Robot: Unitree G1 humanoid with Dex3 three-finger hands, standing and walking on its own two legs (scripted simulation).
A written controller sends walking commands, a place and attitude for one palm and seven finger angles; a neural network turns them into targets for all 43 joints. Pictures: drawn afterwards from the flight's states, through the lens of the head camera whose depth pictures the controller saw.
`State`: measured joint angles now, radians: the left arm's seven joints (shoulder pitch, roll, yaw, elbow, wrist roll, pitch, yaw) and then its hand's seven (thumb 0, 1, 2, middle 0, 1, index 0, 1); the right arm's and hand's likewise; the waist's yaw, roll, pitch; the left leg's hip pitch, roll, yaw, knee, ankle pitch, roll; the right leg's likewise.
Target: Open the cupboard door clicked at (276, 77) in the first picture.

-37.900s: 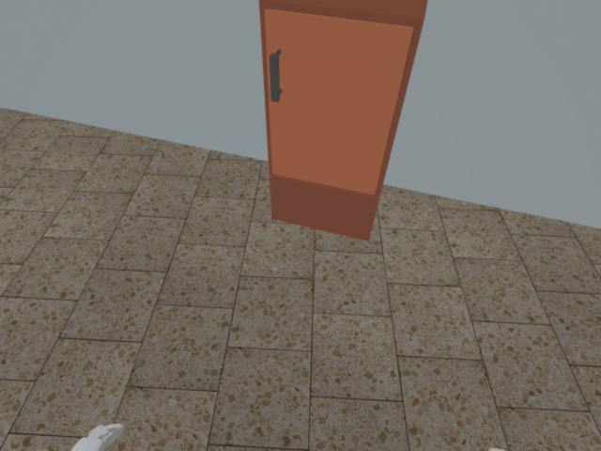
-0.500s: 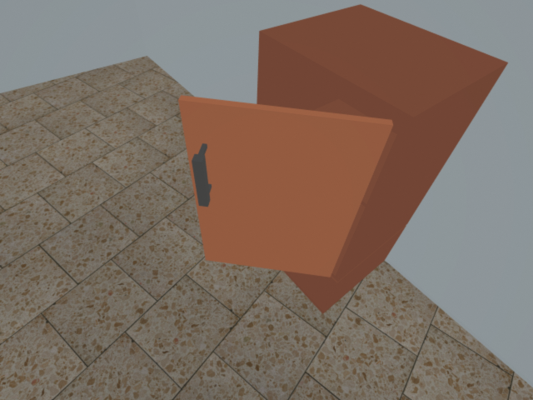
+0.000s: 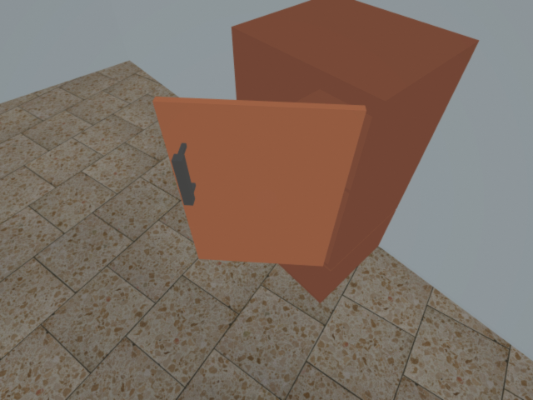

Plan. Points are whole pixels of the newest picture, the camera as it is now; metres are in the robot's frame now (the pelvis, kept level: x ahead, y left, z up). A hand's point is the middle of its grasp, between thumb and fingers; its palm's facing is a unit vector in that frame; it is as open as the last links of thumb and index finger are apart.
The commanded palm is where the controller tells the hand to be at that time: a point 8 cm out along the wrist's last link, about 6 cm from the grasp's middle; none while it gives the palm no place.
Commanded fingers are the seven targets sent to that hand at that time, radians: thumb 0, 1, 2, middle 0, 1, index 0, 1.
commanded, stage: come to a stop and stand still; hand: left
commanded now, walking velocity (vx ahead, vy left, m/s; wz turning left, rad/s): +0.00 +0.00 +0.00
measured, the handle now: (186, 174) +0.58 +0.21 -0.04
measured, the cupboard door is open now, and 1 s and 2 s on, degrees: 44 44 44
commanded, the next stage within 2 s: look again from close up in 0.64 s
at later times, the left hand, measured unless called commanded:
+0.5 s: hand out of the picture -0.07 +0.22 -0.17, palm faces +0.06 -0.98 -0.20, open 7.4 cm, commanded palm none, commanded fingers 0.00 0.90 0.90 -0.20 -0.30 -0.20 -0.30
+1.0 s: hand out of the picture -0.09 +0.20 -0.17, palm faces +0.09 -0.99 -0.13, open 7.4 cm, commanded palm none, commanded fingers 0.00 0.90 0.90 -0.20 -0.30 -0.20 -0.30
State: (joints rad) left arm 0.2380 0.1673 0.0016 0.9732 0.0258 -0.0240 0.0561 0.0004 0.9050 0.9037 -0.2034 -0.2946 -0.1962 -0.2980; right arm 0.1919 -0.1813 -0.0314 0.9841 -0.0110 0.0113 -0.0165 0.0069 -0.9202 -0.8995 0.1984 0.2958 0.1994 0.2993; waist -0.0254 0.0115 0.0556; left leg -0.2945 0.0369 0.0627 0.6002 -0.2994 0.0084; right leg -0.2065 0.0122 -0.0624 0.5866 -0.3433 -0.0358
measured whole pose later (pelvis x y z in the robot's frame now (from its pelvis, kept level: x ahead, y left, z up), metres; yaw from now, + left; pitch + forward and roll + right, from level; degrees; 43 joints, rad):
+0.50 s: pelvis -0.05 +0.03 +0.01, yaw +3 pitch -2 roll -1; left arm 0.37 0.20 0.01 1.02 0.02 0.01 0.02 0.00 0.90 0.90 -0.20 -0.29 -0.19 -0.30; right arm 0.34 -0.16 -0.01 1.04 -0.03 0.02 0.00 0.01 -0.91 -0.90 0.20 0.30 0.20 0.30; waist 0.00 -0.01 0.02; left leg -0.34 -0.02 0.03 0.50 -0.15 0.06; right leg -0.24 -0.02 -0.07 0.51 -0.27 -0.01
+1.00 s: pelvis -0.05 +0.05 +0.01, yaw +3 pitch -1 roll -1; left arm 0.40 0.14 -0.01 1.07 0.03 -0.01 0.03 0.00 0.90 0.90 -0.20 -0.29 -0.20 -0.30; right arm 0.28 -0.15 -0.02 1.08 -0.02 0.01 -0.01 0.01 -0.93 -0.90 0.20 0.30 0.20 0.30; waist 0.01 -0.02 0.00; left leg -0.32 -0.04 0.04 0.45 -0.13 0.07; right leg -0.24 -0.02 -0.02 0.48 -0.24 0.01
